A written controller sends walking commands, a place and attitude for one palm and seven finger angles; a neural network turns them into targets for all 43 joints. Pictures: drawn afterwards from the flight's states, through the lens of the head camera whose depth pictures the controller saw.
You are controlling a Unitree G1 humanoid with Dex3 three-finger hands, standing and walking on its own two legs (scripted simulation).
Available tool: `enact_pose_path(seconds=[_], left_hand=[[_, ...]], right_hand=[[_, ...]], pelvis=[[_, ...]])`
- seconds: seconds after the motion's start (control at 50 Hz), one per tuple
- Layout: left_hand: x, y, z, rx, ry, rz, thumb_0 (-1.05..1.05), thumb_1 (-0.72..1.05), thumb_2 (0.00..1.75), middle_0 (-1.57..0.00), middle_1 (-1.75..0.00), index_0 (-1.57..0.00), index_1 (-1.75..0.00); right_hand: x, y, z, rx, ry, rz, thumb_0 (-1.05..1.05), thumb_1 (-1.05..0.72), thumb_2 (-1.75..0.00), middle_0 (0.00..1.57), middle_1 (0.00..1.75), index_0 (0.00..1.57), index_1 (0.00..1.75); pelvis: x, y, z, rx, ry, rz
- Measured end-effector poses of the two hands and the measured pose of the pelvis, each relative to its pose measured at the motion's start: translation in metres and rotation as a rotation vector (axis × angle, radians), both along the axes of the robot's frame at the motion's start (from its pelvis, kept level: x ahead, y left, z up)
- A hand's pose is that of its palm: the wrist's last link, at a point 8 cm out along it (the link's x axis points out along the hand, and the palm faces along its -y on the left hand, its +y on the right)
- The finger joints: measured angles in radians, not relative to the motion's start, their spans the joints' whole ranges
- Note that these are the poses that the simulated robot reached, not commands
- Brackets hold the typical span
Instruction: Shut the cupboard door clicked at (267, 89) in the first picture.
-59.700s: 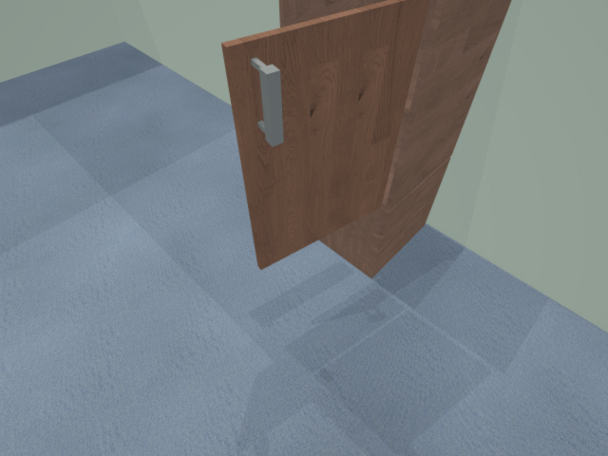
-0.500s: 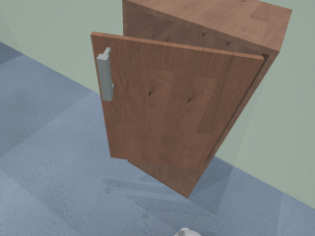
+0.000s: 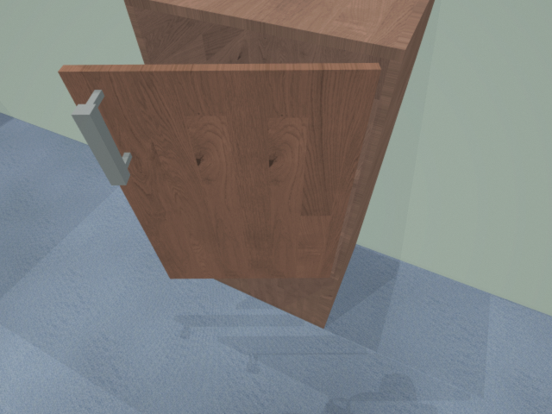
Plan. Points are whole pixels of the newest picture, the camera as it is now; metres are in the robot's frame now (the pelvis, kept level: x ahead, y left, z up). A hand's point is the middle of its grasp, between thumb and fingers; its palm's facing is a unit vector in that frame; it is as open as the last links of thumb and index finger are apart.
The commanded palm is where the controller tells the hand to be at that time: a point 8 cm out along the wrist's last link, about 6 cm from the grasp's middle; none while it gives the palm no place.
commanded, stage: come to a stop and stand still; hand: left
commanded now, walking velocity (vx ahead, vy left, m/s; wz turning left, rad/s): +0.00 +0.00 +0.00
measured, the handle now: (109, 139) +0.47 +0.25 +0.16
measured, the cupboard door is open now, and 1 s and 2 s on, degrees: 26 26 26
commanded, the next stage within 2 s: look again from close up in 0.70 s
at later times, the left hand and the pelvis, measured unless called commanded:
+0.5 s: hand out of the picture -0.01 +0.13 -0.17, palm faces +0.06 -0.98 -0.19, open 7.3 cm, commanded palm none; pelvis +0.02 -0.03 +0.00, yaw +1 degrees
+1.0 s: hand out of the picture +0.01 +0.18 -0.18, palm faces +0.04 -0.97 -0.23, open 7.4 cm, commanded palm none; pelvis +0.01 +0.00 -0.01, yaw +0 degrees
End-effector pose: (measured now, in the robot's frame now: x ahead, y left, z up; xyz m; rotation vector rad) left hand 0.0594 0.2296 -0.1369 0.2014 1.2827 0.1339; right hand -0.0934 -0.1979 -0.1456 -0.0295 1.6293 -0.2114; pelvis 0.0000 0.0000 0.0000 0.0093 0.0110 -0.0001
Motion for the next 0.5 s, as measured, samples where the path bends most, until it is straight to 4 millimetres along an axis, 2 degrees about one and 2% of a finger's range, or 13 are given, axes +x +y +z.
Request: enact_pose_path(seconds=[0.12,0.26,0.38,0.5], left_hand=[[0.005,-0.019,-0.001,-0.002,-0.048,0.035,0.00,0.95,0.90,-0.20,-0.30,-0.20,-0.30],[-0.015,-0.027,-0.007,-0.011,0.013,0.077,-0.01,0.97,0.90,-0.20,-0.30,-0.20,-0.30],[-0.046,-0.037,-0.005,-0.021,0.109,0.091,0.00,0.94,0.90,-0.20,-0.30,-0.20,-0.30],[-0.069,-0.049,-0.005,-0.041,0.175,0.108,0.00,0.92,0.90,-0.20,-0.30,-0.20,-0.30]], right_hand=[[0.047,-0.029,-0.006,-0.023,-0.093,0.058,0.01,-0.91,-0.89,0.20,0.30,0.19,0.30],[0.105,-0.047,-0.001,-0.058,-0.208,0.119,0.01,-0.92,-0.89,0.19,0.30,0.19,0.30],[0.128,-0.059,0.000,-0.066,-0.240,0.144,0.01,-0.93,-0.89,0.19,0.30,0.19,0.30],[0.136,-0.060,0.000,-0.061,-0.239,0.152,0.01,-0.93,-0.89,0.20,0.30,0.19,0.30]], pelvis=[[0.006,-0.017,-0.001,-0.013,-0.018,0.021],[0.011,-0.029,0.000,-0.001,-0.030,0.015],[0.015,-0.033,0.002,0.000,-0.025,0.010],[0.019,-0.035,0.003,0.002,-0.024,0.009]])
